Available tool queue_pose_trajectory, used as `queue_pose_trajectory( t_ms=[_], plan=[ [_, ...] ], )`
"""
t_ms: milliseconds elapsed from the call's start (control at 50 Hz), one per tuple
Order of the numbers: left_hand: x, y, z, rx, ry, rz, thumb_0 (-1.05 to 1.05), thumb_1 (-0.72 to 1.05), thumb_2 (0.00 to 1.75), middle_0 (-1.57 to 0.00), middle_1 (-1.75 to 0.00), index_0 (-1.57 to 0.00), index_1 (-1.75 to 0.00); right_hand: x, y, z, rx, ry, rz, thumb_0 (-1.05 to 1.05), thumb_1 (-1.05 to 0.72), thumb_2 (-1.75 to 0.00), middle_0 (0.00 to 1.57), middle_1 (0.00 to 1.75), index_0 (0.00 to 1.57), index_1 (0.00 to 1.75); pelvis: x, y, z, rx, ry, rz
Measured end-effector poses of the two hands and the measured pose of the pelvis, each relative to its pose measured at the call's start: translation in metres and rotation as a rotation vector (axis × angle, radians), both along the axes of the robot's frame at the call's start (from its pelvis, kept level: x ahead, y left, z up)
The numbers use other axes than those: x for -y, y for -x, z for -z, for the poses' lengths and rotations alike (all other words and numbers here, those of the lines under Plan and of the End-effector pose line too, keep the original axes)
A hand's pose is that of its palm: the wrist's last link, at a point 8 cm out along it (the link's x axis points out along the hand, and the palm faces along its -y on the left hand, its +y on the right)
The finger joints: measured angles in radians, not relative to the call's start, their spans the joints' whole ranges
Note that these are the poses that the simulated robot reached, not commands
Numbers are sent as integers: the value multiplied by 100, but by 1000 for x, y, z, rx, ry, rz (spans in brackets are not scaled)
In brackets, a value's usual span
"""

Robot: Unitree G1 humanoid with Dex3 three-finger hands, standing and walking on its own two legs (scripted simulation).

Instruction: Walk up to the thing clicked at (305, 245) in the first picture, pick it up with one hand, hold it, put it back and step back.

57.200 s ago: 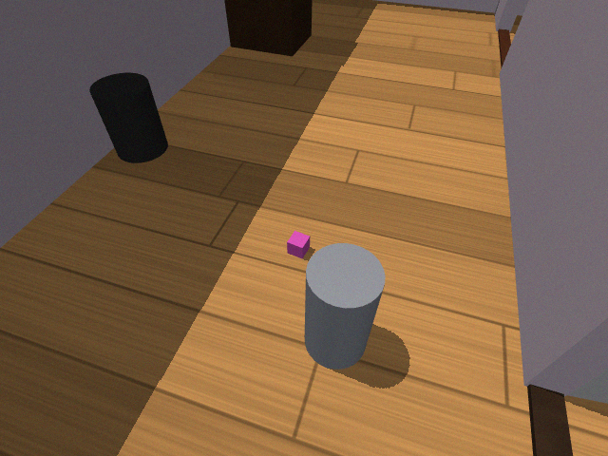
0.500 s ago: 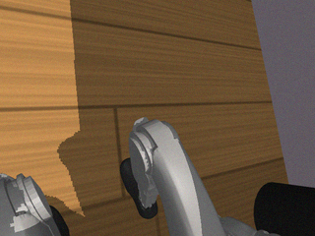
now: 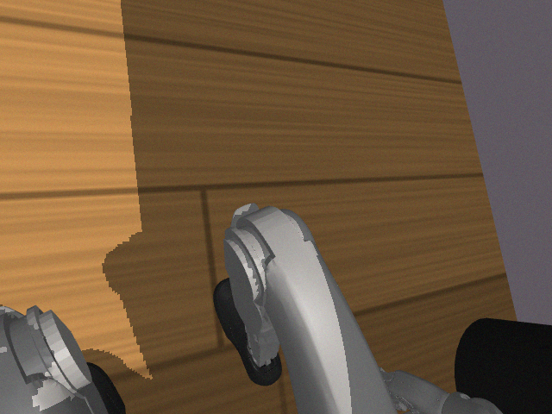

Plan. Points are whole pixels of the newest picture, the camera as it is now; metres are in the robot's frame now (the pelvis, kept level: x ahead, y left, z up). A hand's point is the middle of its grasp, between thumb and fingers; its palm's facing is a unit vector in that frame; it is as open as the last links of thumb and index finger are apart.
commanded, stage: close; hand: left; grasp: from above
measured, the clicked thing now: out of the picture +0.40 +0.28 -0.25
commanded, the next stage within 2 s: settle in 0.06 s
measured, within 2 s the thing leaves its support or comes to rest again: leaves its support in 0.64 s
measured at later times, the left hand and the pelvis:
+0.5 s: hand out of the picture +0.43 +0.26 -0.22, palm faces -0.02 -0.51 -0.86, open 7.9 cm; pelvis +0.00 +0.00 +0.01, yaw +0 degrees
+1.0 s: hand out of the picture +0.43 +0.29 -0.13, palm faces -0.05 -0.45 -0.89, open 7.3 cm; pelvis +0.00 -0.01 +0.05, yaw +2 degrees
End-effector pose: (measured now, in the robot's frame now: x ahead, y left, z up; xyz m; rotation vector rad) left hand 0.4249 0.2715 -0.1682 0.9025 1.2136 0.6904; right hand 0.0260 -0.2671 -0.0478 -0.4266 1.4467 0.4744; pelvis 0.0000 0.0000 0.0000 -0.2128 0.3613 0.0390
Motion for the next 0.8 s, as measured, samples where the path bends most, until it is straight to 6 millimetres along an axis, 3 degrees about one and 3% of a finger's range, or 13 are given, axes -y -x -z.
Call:
queue_pose_trajectory(
  t_ms=[540,660,800],
  plan=[
    [-1,0,-9,10,21,10,-5,9,50,-56,-68,-92,-75,1,10,-5,-41,0,52,0,-90,-89,20,30,20,30,2,2,-11,-32,-5,5],
    [-7,-1,-22,35,16,-22,-6,14,47,-57,-59,-93,-70,0,11,-6,-65,-3,89,0,-90,-89,20,30,20,30,3,2,-19,-60,-14,0],
    [-17,-8,-52,29,-16,17,-7,19,46,-57,-52,-93,-65,1,13,-8,-73,-10,148,0,-89,-89,20,30,20,30,4,3,-31,-115,-29,0]
  ],
)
